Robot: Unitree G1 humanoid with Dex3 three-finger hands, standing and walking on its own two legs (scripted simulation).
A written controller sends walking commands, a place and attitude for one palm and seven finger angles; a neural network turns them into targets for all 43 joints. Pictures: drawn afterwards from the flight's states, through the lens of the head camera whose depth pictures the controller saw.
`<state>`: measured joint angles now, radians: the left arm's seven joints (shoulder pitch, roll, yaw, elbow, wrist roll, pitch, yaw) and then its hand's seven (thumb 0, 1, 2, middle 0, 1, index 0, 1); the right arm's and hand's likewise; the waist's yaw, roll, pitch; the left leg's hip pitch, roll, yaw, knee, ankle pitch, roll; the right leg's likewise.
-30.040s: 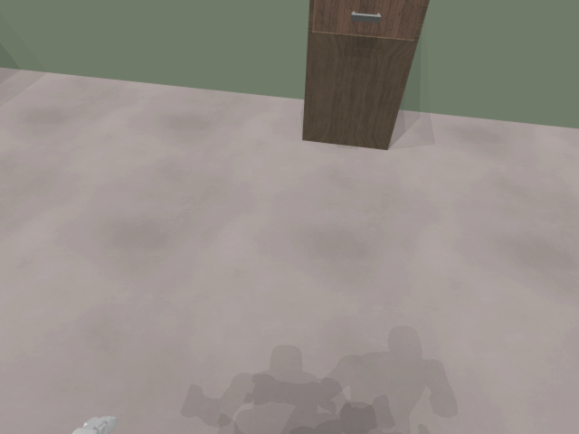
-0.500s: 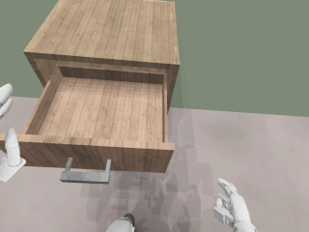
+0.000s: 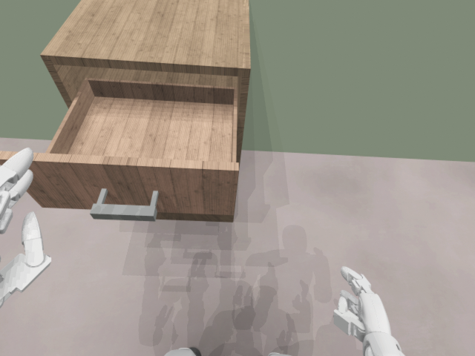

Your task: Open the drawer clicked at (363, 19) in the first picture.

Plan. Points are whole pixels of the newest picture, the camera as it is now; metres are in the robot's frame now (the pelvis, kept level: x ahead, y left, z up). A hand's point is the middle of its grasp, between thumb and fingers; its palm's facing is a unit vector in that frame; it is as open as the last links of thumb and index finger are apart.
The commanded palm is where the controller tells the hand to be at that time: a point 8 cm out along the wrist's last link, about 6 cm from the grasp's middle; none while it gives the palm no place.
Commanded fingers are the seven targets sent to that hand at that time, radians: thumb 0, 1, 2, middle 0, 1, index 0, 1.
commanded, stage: stop stepping back and stand still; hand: left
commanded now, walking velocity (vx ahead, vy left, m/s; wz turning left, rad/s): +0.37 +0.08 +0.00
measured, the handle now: (127, 203) +0.40 +0.25 -0.06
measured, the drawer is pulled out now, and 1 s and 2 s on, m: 0.30 0.30 0.30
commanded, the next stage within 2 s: let the arm hang, fingers relaxed in 0.68 s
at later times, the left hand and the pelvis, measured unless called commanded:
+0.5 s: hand out of the picture +0.08 +0.22 +0.17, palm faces +0.42 -0.75 -0.50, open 7.4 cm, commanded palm +0.02 +0.26 +0.18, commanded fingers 0.00 0.90 0.90 -0.20 -0.30 -0.20 -0.30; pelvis -0.09 -0.03 -0.01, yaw +5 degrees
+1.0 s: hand out of the picture +0.01 +0.17 -0.13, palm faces +0.18 -0.95 -0.25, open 7.4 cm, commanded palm none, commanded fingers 0.00 0.90 0.90 -0.20 -0.30 -0.20 -0.30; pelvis -0.09 -0.04 -0.01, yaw +8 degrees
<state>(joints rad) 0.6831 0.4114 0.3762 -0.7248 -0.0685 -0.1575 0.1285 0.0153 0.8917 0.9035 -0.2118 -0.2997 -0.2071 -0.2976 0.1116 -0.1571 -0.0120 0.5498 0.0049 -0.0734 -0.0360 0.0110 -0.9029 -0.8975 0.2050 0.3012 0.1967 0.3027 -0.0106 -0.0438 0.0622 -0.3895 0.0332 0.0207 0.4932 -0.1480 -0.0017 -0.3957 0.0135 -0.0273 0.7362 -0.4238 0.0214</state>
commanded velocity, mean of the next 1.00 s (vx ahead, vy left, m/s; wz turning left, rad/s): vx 0.12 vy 0.04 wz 0.00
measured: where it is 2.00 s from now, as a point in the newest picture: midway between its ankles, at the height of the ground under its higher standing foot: outside the picture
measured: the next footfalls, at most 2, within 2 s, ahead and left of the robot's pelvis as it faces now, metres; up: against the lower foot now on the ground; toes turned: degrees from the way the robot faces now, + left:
right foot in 0.06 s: -0.01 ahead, -0.11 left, +0.00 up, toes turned +4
left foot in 0.32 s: -0.04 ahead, +0.10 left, +0.00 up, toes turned +9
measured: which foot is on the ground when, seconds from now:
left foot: down 0.00-0.08, up 0.10-0.30, down 0.32-1.00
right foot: up 0.00-0.04, down 0.06-1.00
